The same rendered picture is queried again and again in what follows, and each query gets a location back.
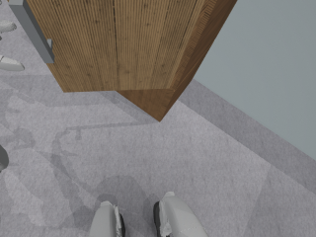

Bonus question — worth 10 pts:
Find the handle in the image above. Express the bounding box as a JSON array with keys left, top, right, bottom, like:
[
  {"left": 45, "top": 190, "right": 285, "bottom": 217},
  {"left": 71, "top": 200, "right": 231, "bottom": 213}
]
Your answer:
[{"left": 8, "top": 0, "right": 55, "bottom": 63}]

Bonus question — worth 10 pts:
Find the left robot hand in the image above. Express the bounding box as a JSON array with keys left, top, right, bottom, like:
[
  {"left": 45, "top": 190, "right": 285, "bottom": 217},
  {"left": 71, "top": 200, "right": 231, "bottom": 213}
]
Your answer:
[{"left": 0, "top": 0, "right": 25, "bottom": 72}]

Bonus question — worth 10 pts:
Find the robot right foot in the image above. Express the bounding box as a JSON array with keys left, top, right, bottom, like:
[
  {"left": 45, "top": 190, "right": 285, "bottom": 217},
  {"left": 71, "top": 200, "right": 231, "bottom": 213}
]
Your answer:
[{"left": 153, "top": 201, "right": 170, "bottom": 237}]

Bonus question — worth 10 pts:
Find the cupboard door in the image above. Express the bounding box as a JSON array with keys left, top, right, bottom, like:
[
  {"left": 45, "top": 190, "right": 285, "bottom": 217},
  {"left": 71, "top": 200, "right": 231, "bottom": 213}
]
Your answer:
[{"left": 7, "top": 0, "right": 205, "bottom": 93}]

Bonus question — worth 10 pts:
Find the robot left thigh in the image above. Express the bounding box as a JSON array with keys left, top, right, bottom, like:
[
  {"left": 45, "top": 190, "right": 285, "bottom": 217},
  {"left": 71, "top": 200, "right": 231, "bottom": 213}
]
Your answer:
[{"left": 88, "top": 204, "right": 121, "bottom": 237}]

